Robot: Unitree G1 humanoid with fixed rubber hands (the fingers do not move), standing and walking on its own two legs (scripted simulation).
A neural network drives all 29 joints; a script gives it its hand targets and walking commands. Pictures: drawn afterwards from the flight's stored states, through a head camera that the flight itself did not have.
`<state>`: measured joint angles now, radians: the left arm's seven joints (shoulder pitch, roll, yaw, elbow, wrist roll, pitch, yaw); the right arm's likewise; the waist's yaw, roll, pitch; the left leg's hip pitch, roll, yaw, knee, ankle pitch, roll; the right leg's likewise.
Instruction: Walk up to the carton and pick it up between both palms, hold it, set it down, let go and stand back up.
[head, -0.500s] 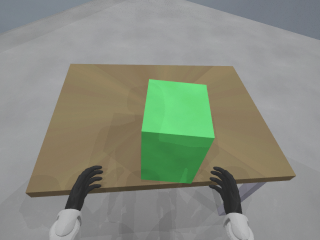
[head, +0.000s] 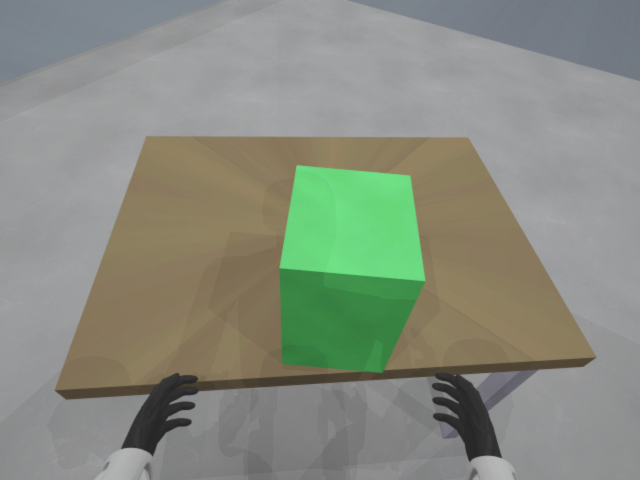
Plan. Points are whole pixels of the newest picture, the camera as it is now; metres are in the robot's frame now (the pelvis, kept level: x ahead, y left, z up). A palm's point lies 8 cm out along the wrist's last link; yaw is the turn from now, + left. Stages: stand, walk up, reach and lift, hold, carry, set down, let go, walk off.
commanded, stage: set down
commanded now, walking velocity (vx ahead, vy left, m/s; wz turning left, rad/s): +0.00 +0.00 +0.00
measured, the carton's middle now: (342, 275) +0.40 +0.00 -0.01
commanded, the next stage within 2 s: let go in 0.50 s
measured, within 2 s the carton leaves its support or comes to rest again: neither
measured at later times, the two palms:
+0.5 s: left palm (146, 458) +0.15 +0.23 -0.08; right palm (494, 463) +0.16 -0.21 -0.07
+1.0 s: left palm (151, 459) +0.15 +0.23 -0.09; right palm (509, 473) +0.16 -0.22 -0.07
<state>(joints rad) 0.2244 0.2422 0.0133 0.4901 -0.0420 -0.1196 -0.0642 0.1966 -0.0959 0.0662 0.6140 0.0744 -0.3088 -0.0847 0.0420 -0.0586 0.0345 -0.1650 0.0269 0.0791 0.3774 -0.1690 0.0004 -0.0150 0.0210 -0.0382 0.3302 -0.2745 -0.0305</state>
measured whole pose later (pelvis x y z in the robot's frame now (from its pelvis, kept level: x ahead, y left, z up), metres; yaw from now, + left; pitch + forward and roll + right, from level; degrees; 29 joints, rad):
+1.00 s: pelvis -0.01 +0.00 +0.00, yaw +0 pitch -2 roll +0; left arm 0.20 0.21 0.02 0.52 0.02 0.11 -0.02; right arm 0.16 -0.19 0.01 0.71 0.00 -0.20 0.00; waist 0.01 -0.05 0.06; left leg -0.17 0.03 0.08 0.36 -0.15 0.00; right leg -0.04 0.02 -0.04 0.34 -0.27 -0.03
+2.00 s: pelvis -0.02 +0.00 -0.01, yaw +4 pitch +0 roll +0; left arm 0.40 0.20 0.03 0.81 0.02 -0.01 0.03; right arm 0.33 -0.18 -0.02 0.87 -0.03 0.00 0.00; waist 0.01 0.00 -0.01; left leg -0.31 0.00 0.01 0.48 -0.18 0.01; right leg -0.14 0.00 -0.11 0.45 -0.32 -0.03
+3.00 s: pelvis -0.01 -0.01 +0.00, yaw +4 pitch -2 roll +0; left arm 0.41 0.12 0.00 1.10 0.01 -0.02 0.04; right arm 0.34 -0.11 0.01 1.13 -0.01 0.00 -0.04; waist 0.00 -0.01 0.03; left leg -0.24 0.01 0.01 0.43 -0.16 0.00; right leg -0.07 0.01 -0.11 0.39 -0.30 -0.04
